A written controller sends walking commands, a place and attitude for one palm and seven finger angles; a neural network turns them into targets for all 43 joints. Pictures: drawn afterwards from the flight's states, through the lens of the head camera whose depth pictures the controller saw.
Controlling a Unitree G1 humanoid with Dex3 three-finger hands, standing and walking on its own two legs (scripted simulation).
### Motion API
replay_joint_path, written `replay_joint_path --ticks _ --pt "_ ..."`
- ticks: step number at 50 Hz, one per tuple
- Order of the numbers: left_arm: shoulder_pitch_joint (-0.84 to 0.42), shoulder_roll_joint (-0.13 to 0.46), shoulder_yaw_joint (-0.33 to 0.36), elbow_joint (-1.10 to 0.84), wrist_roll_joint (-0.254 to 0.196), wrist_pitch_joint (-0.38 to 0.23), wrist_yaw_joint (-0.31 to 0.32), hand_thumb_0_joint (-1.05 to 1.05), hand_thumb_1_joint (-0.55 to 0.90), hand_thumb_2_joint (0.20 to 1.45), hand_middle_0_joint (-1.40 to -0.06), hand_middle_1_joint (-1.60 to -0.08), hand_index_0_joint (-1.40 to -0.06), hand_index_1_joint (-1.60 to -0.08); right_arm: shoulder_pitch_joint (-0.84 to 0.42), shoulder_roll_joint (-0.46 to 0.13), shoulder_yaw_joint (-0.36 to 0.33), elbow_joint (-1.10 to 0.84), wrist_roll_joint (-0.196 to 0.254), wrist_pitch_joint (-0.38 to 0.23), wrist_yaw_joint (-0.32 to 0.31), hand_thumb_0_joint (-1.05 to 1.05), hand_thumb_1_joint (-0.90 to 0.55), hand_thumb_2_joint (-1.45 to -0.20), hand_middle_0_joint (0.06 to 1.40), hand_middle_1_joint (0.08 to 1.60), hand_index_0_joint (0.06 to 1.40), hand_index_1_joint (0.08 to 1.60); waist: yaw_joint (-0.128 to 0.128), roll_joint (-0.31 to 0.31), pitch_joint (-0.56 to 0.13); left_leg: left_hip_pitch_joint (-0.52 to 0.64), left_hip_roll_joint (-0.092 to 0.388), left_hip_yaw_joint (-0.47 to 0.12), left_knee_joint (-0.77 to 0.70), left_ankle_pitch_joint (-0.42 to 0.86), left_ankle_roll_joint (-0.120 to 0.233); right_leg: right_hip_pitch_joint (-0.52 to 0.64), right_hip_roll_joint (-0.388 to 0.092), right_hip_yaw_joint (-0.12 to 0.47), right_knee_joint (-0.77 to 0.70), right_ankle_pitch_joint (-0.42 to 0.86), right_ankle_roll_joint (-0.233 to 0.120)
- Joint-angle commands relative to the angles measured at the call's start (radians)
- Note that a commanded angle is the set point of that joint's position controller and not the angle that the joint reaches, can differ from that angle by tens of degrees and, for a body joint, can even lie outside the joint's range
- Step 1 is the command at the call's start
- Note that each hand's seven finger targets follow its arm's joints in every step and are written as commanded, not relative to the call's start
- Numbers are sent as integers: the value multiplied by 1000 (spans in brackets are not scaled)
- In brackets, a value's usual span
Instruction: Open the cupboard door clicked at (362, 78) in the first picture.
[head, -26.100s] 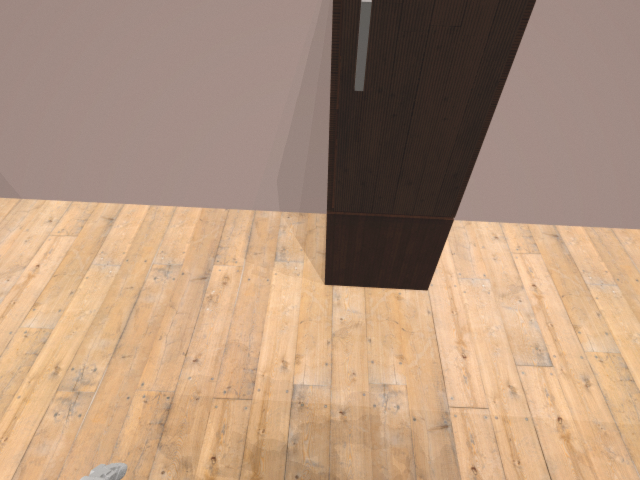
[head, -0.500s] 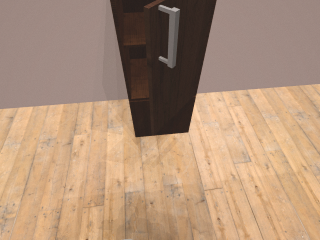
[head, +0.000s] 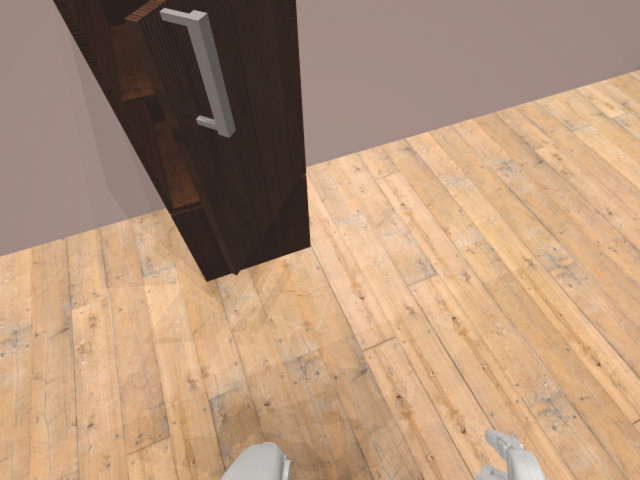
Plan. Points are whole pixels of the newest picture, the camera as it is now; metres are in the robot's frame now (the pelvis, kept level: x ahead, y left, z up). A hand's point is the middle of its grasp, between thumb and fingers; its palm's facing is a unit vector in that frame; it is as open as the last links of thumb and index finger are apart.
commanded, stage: walk to a spot facing it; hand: left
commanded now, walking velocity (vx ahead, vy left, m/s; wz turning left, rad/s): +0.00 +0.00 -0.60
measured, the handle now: (201, 78) +0.57 +0.22 +0.15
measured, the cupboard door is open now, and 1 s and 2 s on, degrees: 44 44 44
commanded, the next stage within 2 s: none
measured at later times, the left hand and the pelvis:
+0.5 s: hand (219, 413) +0.21 +0.18 -0.16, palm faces -0.32 -0.90 -0.28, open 7.4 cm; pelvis +0.02 +0.01 -0.02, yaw -19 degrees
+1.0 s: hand (276, 372) +0.28 +0.11 -0.17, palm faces -0.59 -0.80 -0.15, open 7.4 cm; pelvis +0.10 +0.00 +0.00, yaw -37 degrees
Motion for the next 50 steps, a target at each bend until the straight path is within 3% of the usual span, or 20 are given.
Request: replay_joint_path --ticks 1,4,6,7,11,18,22,23,24,25,27,30,37,39,40,41,42,43,46,50 --pt "22 226 59 -67 1 -11 10 0 900 900 -200 -300 -200 -300 19 -64 -13 -90 3 -36 -5 0 -900 -900 200 300 200 300 -16 -109 -160 10 -11 -2 -168 7 14 147 -264 294 -31 666 -137" --pt "-38 203 51 -90 -13 -5 2 0 900 900 -200 -300 -200 -300 147 -90 -14 -61 2 -50 -14 0 -900 -900 200 300 200 300 -78 -92 -184 318 15 -8 -491 224 34 -49 -172 236 56 512 -40" --pt "-5 122 32 -124 -18 -7 -15 0 900 900 -200 -300 -200 -300 214 -237 -36 -69 -21 -61 -20 0 -900 -900 200 300 200 300 -73 330 -210 508 459 -415 -623 557 238 -357 5 -60 407 -366 81" --pt "-15 146 36 -140 -10 -10 -22 0 900 900 -200 -300 -200 -300 211 -229 -30 -93 -29 -51 -20 0 -900 -900 200 300 200 300 -76 176 -167 356 506 -404 -624 481 302 -328 -52 -90 579 -380 95" --pt "-58 128 35 -113 -6 6 -49 0 900 900 -200 -300 -200 -300 157 -152 -2 -100 -30 -60 -19 0 -900 -900 200 300 200 300 -34 185 -150 354 302 -93 -574 717 209 -360 -107 -135 709 -196 121" --pt "-153 97 12 -141 -9 9 -60 0 900 900 -200 -300 -200 -300 260 -181 -16 -49 -32 -55 -8 0 -900 -900 200 300 200 300 -79 208 -145 352 308 50 -543 718 185 -204 -105 -235 344 -166 101" --pt "-86 124 16 -118 -10 -4 -53 0 900 900 -200 -300 -200 -300 240 -196 -25 -45 -26 -48 2 0 -900 -900 200 300 200 300 -34 184 -159 294 300 104 -415 651 119 -2 -83 -265 54 11 64" --pt "-7 168 25 -94 -8 -12 -46 0 900 900 -200 -300 -200 -300 221 -188 -25 -53 -17 -46 9 0 -900 -900 200 300 200 300 10 92 -192 197 270 143 -290 528 73 160 -124 -214 -60 160 43" --pt "52 284 49 -75 2 -25 -28 0 900 900 -200 -300 -200 -300 213 -109 -9 -87 -5 -43 15 0 -900 -900 200 300 200 300 32 -237 -217 -59 132 239 -47 111 7 341 -389 134 -135 475 -53" --pt "89 337 56 -62 -14 -24 -15 0 900 900 -200 -300 -200 -300 164 -116 -5 -116 -6 -31 11 0 -900 -900 200 300 200 300 62 -289 -216 -136 74 123 122 -223 -9 287 -521 242 -125 709 -157" --pt "7 273 47 -77 -9 -10 6 0 900 900 -200 -300 -200 -300 139 -113 -11 -91 -5 -22 3 0 -900 -900 200 300 200 300 28 -282 -177 -188 97 19 227 -131 1 226 -402 191 -94 518 -168" --pt "-106 233 35 -114 -4 -6 8 0 900 900 -200 -300 -200 -300 188 -92 -10 -51 -7 -15 12 0 -900 -900 200 300 200 300 -41 -155 -169 -65 85 46 151 -11 -14 101 -319 76 -94 438 -118" --pt "-94 247 47 -104 2 -14 -23 0 900 900 -200 -300 -200 -300 181 -90 -14 -70 -15 -42 28 0 -900 -900 200 300 200 300 -33 -182 -79 75 22 93 -183 -9 3 -49 -271 207 -213 -197 -126" --pt "-138 230 47 -111 -4 -17 -29 0 900 900 -200 -300 -200 -300 284 -93 -12 -40 -16 -62 22 0 -900 -900 200 300 200 300 -95 -157 -84 274 6 112 -386 81 12 -170 -225 182 -154 -274 -90" --pt "-154 184 38 -121 -5 -18 -33 0 900 900 -200 -300 -200 -300 372 -119 -17 -11 -17 -74 13 0 -900 -900 200 300 200 300 -133 -46 -113 440 51 61 -528 49 30 -283 -158 131 -42 -305 -46" --pt "-143 98 20 -145 -16 -15 -44 0 900 900 -200 -300 -200 -300 452 -222 -34 11 -37 -86 3 0 -900 -900 200 300 200 300 -163 279 -123 563 308 -259 -682 -175 111 -475 -12 -35 263 -342 15" --pt "-208 93 19 -192 -13 -26 -51 0 900 900 -200 -300 -200 -300 496 -262 -37 7 -44 -90 -7 0 -900 -900 200 300 200 300 -174 309 -100 524 509 -487 -787 -244 213 -569 -45 -144 490 -361 48" --pt "-238 114 27 -186 3 -34 -62 0 900 900 -200 -300 -200 -300 451 -240 -31 -10 -45 -94 1 0 -900 -900 200 300 200 300 -157 157 -60 397 507 -490 -813 -266 237 -541 -109 -98 627 -262 42" --pt "-182 86 24 -127 9 -32 -83 0 900 900 -200 -300 -200 -300 349 -121 7 -17 -34 -113 1 0 -900 -900 200 300 200 300 -75 152 -25 388 349 -125 -746 198 147 -534 -174 -146 722 -27 74" --pt "-214 39 2 -116 1 -30 -86 0 900 900 -200 -300 -200 -300 473 -102 12 42 -29 -127 -6 0 -900 -900 200 300 200 300 -102 126 -91 536 309 95 -654 652 131 -532 -166 -210 622 7 77"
